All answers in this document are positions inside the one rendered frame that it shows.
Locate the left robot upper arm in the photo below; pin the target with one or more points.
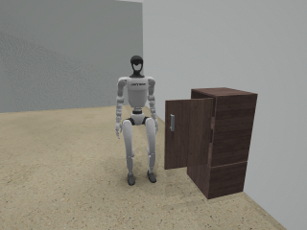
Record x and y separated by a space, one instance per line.
151 84

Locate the robot left forearm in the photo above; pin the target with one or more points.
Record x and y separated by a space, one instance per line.
152 109

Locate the robot right forearm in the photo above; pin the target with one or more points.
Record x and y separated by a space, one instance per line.
118 111

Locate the right robot upper arm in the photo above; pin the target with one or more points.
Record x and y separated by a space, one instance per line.
120 89

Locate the robot torso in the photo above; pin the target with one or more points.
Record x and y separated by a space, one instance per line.
137 95

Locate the right robot foot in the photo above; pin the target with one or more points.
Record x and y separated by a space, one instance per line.
131 180

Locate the robot right hand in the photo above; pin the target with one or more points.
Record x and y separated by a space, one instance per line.
117 127

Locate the robot left hand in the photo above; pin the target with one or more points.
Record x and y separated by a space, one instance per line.
156 125

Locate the cupboard door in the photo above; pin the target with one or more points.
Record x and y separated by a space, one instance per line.
188 144

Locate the handle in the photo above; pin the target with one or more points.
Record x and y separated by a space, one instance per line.
172 122

